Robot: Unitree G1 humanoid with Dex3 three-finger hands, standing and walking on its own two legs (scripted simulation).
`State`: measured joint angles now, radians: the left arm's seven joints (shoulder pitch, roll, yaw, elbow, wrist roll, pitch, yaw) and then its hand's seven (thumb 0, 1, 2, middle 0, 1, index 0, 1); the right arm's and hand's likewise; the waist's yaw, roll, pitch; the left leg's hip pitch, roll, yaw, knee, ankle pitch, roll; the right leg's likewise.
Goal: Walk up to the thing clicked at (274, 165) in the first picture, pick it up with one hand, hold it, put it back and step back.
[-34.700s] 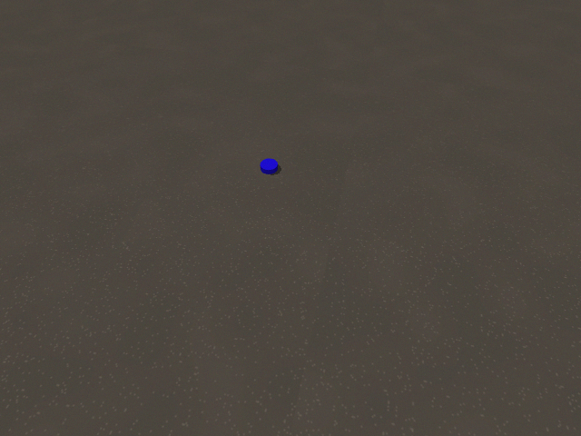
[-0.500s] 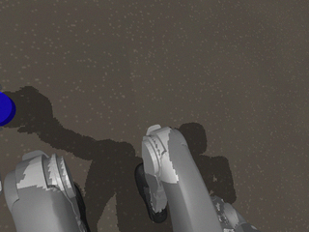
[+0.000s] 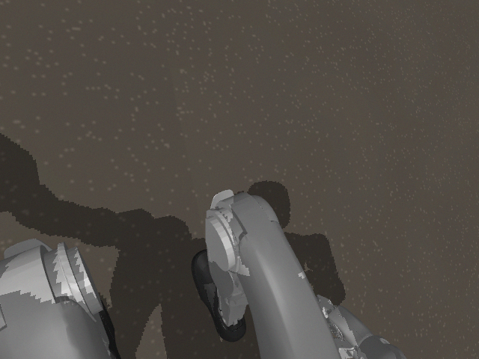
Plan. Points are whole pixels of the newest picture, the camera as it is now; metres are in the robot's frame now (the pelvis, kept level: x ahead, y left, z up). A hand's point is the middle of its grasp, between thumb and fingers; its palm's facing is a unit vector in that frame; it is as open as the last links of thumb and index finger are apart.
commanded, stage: rest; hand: left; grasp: from above
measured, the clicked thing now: out of the picture +0.43 +0.33 -0.27
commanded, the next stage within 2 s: open in 0.28 s
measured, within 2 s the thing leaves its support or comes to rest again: rests again in 0.12 s
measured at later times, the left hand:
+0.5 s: hand out of the picture +0.42 +0.33 -0.25, palm faces -0.43 -0.17 -0.89, open 11.5 cm
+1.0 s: hand out of the picture +0.42 +0.34 -0.24, palm faces -0.43 -0.17 -0.88, open 13.8 cm
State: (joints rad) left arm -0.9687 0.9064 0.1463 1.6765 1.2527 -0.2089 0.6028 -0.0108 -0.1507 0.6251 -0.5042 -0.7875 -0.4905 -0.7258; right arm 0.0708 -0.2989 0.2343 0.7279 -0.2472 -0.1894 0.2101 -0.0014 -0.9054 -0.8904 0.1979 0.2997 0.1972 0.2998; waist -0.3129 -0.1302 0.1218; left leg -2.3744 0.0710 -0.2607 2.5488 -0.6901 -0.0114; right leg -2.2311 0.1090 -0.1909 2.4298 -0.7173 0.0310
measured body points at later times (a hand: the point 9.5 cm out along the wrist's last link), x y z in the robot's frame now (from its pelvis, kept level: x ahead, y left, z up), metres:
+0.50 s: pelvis +0.00 +0.00 +0.00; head +0.26 +0.14 +0.34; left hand +0.43 +0.34 -0.20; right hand +0.07 -0.24 -0.06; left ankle +0.07 +0.14 -0.26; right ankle +0.10 -0.11 -0.26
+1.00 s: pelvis -0.01 +0.00 +0.00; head +0.25 +0.14 +0.34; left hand +0.44 +0.34 -0.19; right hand +0.07 -0.24 -0.06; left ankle +0.07 +0.14 -0.26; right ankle +0.10 -0.11 -0.26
